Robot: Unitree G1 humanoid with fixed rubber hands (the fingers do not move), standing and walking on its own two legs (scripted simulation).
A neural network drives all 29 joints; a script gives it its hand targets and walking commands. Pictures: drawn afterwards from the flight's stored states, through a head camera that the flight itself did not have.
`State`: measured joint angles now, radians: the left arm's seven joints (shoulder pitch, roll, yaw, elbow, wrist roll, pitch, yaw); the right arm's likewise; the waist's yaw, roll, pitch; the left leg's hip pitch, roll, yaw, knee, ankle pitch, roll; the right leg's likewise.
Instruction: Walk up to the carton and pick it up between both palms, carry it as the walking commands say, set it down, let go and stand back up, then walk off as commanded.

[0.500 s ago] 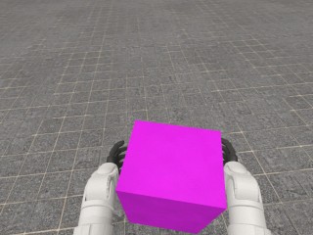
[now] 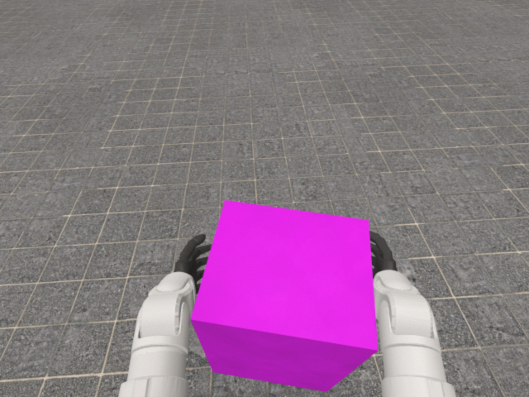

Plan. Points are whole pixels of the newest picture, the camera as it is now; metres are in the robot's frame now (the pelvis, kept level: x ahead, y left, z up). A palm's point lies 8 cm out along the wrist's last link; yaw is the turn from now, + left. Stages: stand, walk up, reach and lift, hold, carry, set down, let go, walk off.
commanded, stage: reach and lift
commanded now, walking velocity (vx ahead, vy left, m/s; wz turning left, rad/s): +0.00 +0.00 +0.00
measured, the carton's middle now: (280, 305) +0.26 +0.01 -0.02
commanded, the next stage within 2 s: hold in 0.74 s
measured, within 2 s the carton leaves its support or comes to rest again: neither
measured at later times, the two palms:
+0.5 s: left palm (187, 284) +0.27 +0.16 +0.03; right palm (385, 287) +0.27 -0.15 +0.03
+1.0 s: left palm (190, 290) +0.26 +0.15 +0.03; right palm (390, 291) +0.27 -0.16 +0.03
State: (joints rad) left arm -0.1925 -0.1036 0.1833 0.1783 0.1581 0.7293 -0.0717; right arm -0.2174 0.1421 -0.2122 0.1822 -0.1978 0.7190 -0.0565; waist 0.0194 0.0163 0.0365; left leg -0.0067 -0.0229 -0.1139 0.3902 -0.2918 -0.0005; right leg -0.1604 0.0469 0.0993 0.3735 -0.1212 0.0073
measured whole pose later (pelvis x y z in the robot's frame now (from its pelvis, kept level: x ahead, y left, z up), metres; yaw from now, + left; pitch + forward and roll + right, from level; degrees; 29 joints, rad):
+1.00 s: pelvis +0.00 +0.00 +0.00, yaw +0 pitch -6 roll +0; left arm -0.12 -0.13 0.15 0.11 0.14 0.73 -0.03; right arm -0.15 0.13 -0.19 0.11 -0.19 0.74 -0.03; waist 0.00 0.03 0.05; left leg 0.02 -0.03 -0.11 0.38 -0.28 0.00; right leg -0.15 0.04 0.10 0.39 -0.13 0.01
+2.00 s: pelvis +0.09 +0.00 -0.01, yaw -3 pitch +5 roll +0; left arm -0.04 -0.13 0.04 -0.29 0.02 1.10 0.13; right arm -0.03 0.13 -0.14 -0.33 -0.04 1.10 -0.15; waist -0.01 0.02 -0.20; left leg -0.38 0.02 0.05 0.85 -0.48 -0.01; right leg -0.33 -0.03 -0.13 0.49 -0.25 -0.03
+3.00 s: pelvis +0.62 +0.04 -0.01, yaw -7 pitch +5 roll +1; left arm 0.08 -0.14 0.06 -0.54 0.01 1.18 0.14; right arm 0.06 0.13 -0.04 -0.46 -0.04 1.12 -0.14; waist 0.04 -0.05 -0.17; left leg -0.40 0.04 0.20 0.53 -0.21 0.05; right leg -0.22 -0.12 -0.14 0.71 -0.45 0.03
